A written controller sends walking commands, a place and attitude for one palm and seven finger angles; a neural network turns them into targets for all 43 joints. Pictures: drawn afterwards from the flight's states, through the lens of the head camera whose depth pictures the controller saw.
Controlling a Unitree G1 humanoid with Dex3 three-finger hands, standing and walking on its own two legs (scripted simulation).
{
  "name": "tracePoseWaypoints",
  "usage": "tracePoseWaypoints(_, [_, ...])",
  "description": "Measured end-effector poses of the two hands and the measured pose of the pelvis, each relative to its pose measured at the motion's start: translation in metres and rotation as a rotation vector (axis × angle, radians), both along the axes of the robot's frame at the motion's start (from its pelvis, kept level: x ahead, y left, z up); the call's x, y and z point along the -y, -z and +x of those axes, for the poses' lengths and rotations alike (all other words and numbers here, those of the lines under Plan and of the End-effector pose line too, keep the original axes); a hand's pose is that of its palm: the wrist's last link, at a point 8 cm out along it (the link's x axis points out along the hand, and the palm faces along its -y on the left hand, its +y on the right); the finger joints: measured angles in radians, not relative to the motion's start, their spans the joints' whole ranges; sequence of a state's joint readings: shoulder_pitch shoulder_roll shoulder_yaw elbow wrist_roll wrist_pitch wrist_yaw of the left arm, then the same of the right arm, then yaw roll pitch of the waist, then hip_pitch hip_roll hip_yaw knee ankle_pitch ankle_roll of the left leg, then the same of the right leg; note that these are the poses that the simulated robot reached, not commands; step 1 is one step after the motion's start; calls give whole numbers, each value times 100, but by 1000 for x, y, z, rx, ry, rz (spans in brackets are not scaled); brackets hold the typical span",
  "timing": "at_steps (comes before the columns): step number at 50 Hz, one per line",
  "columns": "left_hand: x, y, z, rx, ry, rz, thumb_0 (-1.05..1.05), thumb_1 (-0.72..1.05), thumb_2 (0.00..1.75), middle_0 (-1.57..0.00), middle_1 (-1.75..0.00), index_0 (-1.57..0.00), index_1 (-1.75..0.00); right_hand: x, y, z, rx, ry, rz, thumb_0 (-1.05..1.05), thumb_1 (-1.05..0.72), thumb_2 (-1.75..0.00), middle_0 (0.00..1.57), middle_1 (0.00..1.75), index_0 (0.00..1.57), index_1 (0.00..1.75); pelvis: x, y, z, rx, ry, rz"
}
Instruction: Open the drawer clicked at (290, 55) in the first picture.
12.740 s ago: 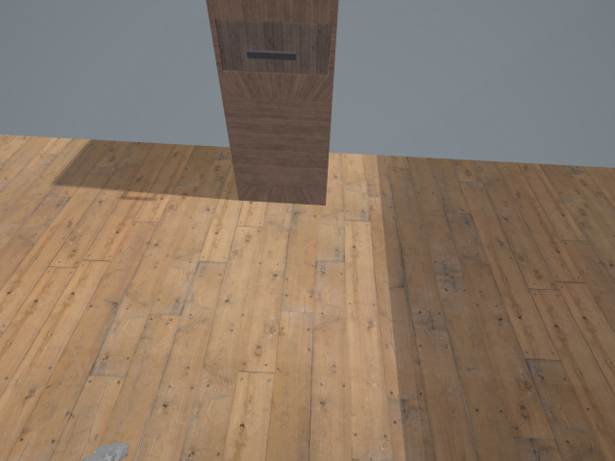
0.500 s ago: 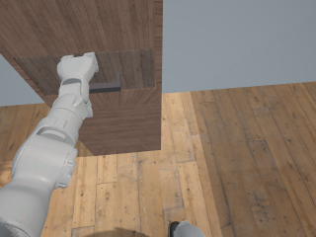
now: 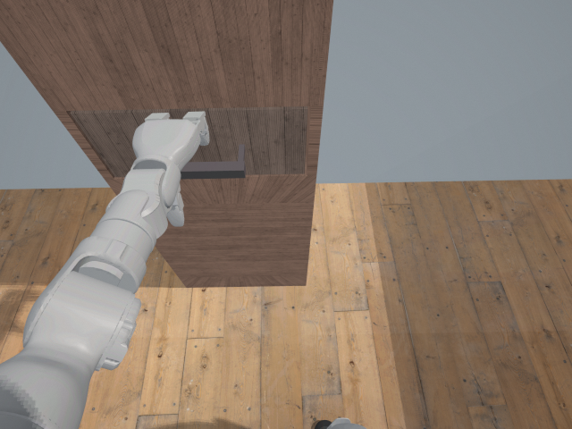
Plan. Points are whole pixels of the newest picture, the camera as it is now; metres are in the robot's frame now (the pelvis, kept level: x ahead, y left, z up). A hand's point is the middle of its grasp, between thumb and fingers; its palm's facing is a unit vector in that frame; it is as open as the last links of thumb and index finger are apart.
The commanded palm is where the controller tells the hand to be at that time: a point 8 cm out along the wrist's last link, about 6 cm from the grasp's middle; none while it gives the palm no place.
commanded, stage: move the hooked fingers above the handle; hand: left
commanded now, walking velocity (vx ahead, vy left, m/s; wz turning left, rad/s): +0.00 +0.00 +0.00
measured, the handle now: (198, 160) +0.56 +0.14 -0.01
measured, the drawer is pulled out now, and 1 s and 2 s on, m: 0.00 0.00 0.00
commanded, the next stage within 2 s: lower the fingers behind the handle in 0.32 s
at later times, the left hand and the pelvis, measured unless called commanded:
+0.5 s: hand (180, 174) +0.48 +0.14 +0.05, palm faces -0.14 -0.01 -0.99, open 13.8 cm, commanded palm +0.48 +0.15 +0.09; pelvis +0.00 +0.00 +0.00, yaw +0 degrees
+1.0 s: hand (196, 180) +0.49 +0.13 +0.01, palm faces -0.09 -0.03 -1.00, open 13.8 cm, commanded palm +0.48 +0.14 +0.05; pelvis -0.02 +0.00 -0.01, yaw -1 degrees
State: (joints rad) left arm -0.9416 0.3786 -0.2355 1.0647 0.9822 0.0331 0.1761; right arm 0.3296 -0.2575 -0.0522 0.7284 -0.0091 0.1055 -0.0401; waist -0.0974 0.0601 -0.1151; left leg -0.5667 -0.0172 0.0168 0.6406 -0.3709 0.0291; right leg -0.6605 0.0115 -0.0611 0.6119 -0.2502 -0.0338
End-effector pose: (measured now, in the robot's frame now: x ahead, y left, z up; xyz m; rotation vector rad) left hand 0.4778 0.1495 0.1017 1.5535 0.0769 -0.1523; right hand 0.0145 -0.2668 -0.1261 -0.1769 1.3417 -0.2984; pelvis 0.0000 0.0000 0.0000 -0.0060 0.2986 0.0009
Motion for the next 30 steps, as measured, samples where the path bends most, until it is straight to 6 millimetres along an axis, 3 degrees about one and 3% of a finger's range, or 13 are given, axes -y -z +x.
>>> tracePoseWaypoints(4, [36, 0, -3, 56, 161, -84, 0, -49, 30, -32, -120, -31, -120, 7, -5, 10, 41, -15, -34, 0, -90, -90, 20, 30, 20, 30, -1, 3, 1, 6, 0, -1])
tracePoseWaypoints(7, [43, 3, 1, 152, 158, -112, 0, -49, 30, -32, -120, -32, -120, 9, -4, 13, 69, -17, -44, 0, -90, -90, 20, 30, 20, 30, -3, 7, -1, -15, 18, 4])
tracePoseWaypoints(13, [13, 10, 10, 250, -30, 43, 0, -49, 30, -33, -122, -31, -120, 0, 14, 5, 42, 1, 17, 0, -90, -90, 19, 30, 20, 30, -4, 12, -6, -50, 50, 14])
tracePoseWaypoints(17, [-16, 13, 6, 134, -191, 73, 0, -49, 30, -33, -122, -31, -120, -10, 18, -4, 4, 38, 66, 0, -90, -90, 20, 30, 20, 30, -3, 7, -6, -35, 54, 15])
tracePoseWaypoints(20, [-25, 8, 0, 43, -198, 50, 0, -49, 30, -33, -121, -31, -120, -14, 13, -8, -6, 47, 69, 0, -90, -90, 20, 30, 20, 30, -1, 2, -5, -11, 39, 11])
tracePoseWaypoints(25, [3, 0, -11, 11, 27, -6, 0, -49, 30, -32, -120, -31, -120, -8, 2, -10, -3, 12, 25, 0, -90, -90, 20, 30, 20, 30, 1, -1, -3, 24, 8, 3])
tracePoseWaypoints(30, [22, 9, -14, 94, 121, -84, 0, -49, 30, -32, -120, -31, -120, 6, -3, -9, 35, 0, -29, 0, -90, -90, 20, 30, 20, 30, 0, 5, -8, 6, 18, 6])
